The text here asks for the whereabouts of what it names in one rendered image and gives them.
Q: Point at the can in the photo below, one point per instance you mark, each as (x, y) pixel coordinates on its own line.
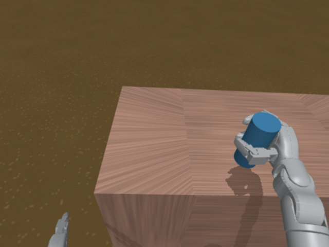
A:
(260, 132)

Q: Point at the right robot hand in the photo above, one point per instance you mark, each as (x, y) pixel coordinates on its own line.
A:
(284, 145)

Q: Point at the left robot hand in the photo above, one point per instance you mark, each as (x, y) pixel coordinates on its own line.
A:
(59, 239)

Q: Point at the right robot arm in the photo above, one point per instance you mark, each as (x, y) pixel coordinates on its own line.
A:
(302, 210)

